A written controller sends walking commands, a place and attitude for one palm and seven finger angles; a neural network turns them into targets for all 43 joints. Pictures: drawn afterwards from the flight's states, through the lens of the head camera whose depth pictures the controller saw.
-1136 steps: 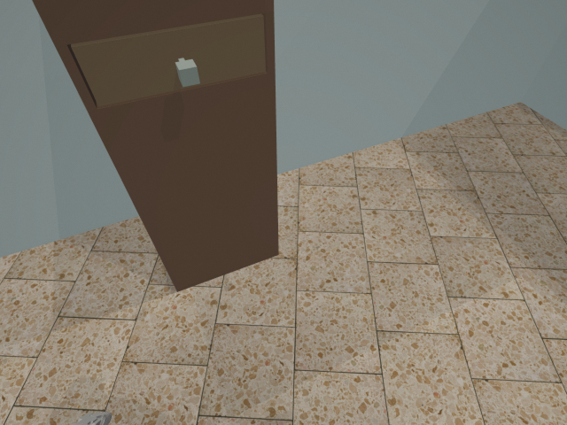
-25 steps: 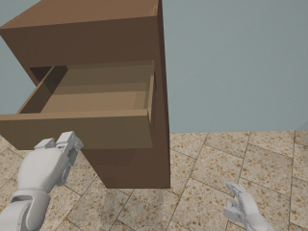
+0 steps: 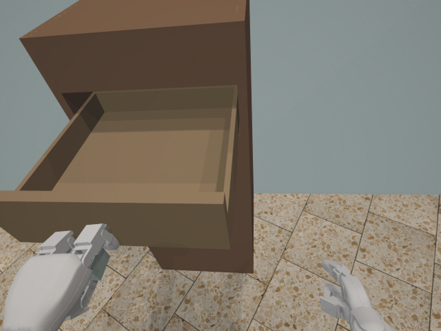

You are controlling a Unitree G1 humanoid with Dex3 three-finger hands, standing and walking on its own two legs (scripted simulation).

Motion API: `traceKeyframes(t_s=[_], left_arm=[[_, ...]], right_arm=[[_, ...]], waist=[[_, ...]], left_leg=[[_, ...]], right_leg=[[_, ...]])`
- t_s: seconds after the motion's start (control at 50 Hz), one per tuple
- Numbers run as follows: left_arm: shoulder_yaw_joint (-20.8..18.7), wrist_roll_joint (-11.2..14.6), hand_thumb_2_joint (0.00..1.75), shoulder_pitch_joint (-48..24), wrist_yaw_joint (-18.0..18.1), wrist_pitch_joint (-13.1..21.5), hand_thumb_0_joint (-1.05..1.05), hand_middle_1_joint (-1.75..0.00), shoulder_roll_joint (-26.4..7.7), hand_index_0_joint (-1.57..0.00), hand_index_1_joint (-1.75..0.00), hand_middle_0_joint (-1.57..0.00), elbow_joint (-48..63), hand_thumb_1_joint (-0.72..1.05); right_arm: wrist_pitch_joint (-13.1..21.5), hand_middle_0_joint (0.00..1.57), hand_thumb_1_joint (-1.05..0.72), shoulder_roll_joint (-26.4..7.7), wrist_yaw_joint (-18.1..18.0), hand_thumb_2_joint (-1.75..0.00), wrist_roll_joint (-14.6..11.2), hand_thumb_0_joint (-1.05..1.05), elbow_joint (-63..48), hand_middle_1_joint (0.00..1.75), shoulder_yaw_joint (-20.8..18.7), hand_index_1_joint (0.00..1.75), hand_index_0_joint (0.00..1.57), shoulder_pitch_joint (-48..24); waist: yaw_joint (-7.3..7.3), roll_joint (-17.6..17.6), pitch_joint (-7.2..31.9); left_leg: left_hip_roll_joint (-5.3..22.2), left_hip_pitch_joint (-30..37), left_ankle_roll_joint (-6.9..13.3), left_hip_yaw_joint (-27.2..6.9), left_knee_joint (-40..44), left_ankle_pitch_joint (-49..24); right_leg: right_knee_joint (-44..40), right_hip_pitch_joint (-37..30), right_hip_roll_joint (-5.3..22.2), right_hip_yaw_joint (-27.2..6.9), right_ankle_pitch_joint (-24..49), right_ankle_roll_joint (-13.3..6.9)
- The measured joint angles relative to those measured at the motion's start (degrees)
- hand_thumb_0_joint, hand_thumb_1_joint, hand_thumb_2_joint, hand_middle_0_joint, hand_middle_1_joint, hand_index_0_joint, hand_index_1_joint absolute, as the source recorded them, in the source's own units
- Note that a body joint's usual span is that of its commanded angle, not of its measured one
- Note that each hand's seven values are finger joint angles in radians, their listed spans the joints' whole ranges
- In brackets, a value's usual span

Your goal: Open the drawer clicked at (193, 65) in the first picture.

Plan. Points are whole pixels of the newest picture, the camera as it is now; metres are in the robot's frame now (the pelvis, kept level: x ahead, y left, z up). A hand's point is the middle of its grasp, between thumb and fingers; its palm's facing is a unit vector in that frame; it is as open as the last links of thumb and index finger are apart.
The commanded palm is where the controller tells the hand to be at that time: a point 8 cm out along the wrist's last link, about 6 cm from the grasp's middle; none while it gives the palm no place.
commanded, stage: pull the drawer open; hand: left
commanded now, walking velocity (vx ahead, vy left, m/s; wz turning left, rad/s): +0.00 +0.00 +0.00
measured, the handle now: (94, 249) +0.19 +0.22 +0.13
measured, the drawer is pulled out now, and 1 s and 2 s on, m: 0.30 0.30 0.30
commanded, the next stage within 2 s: open the thumb to release the handle in 0.04 s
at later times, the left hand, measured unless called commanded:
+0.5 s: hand (81, 280) +0.15 +0.22 +0.12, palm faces +0.09 -0.10 -0.99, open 9.1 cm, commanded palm +0.12 +0.22 +0.18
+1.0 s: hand (85, 278) +0.16 +0.22 +0.11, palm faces +0.10 -0.11 -0.99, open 13.7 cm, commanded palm +0.14 +0.22 +0.17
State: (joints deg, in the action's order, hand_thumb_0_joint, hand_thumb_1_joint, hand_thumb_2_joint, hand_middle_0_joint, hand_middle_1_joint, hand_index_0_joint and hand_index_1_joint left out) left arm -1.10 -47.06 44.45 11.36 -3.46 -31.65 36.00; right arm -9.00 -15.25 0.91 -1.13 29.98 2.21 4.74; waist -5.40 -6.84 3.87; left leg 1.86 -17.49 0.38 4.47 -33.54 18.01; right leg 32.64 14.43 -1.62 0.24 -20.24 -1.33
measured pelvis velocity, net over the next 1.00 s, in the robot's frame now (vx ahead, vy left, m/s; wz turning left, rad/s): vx -0.04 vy -0.01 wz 0.05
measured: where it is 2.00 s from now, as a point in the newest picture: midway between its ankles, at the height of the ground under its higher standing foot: outside the picture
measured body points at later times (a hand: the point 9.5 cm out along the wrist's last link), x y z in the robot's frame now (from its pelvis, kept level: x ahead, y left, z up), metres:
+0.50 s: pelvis -0.03 -0.01 +0.01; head -0.04 -0.06 +0.45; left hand +0.14 +0.22 +0.17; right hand +0.21 -0.19 -0.09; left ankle -0.01 +0.11 -0.73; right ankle -0.04 -0.10 -0.73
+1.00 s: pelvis -0.04 -0.01 +0.01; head -0.05 -0.05 +0.46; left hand +0.15 +0.22 +0.16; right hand +0.19 -0.20 -0.09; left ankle -0.01 +0.11 -0.73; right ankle -0.04 -0.10 -0.73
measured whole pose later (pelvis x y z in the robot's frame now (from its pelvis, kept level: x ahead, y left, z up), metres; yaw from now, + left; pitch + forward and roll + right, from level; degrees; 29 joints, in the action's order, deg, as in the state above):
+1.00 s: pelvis -0.04 -0.01 +0.01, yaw +3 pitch -3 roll +0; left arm 3.1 -51.9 19.6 4.7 -2.1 -26.3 20.5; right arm -5.3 -15.0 -1.3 -0.1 37.3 1.1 4.8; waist -6.4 -6.7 -0.3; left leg 0.6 -12.4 0.4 1.7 -26.9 11.4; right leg 27.1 8.8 -0.7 3.1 -15.4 -1.8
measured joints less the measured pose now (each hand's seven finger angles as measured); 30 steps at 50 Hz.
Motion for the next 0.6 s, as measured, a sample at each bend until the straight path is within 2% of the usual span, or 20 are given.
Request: traceKeyframes(t_s=[0.14,0.28,0.36,0.46,0.6], left_arm=[[0.69,-0.87,0.75,-1.76,-1.02,-0.14,0.04,-1.35,0.35,-0.25,-1.26,-0.42,-0.79,0.57],[2.72,-2.99,0.76,-10.8,-2.38,1.29,0.02,-1.34,1.78,-0.32,-1.29,-0.41,-5.64,0.51],[3.08,-3.3,0.72,-14.5,-3.68,0.72,0.02,-1.32,2.78,-0.38,-1.29,-0.4,-7.64,0.44],[3.1,-3.25,0.63,-18.34,-5.67,-0.64,0.01,-1.29,3.34,-0.42,-1.29,-0.38,-9.86,0.25],[2.38,-2.56,0.45,-21.21,-8.15,-0.44,0.0,-1.24,3.05,-0.41,-1.27,-0.34,-12.25,-0.14]], right_arm=[[0.32,0.2,-0.9,0.41,0.11,-0.9,0.1,0.01,-0.13,0.29,0.96,0.3,0.2,-0.26],[1.62,0.2,-0.9,-0.29,-1.55,-0.9,0.89,0.01,3.13,0.29,-0.7,0.3,0.2,0.23],[1.77,0.2,-0.9,0.05,-1.96,-0.9,0.9,0.02,4.52,0.29,-0.63,0.3,0.2,0.17],[1.93,0.2,-0.9,0.61,-2.11,-0.9,0.87,0.02,5.18,0.29,-0.06,0.3,0.2,-0.21],[2.5,0.2,-0.9,0.84,-2.4,-0.9,0.71,0.02,5.52,0.29,0.5,0.3,0.2,-0.44]], waist=[[-0.22,-0.07,-0.25],[-1.42,-0.16,-1.78],[-1.45,-0.16,-2.26],[-0.94,-0.39,-2.86],[-0.46,-0.51,-3.6]], left_leg=[[-0.01,0.98,-0.05,-0.4,0.52,-0.38],[-0.79,1.94,0.02,-2.1,1.18,-1.61],[-0.94,3.04,-0.11,-2.48,2.42,-2.66],[-0.93,4.45,-0.29,-2.6,4.21,-4.1],[-0.75,5.68,-0.51,-2.66,6.17,-5.77]], right_leg=[[-0.95,-1.3,-0.03,0.39,0.48,-0.02],[-1.49,-2.94,0.6,2.14,0.92,-0.19],[-2.35,-4.0,0.69,2.53,1.63,-0.35],[-3.58,-5.16,0.62,2.66,2.73,-0.59],[-5.03,-6.12,0.38,2.72,4.1,-0.87]])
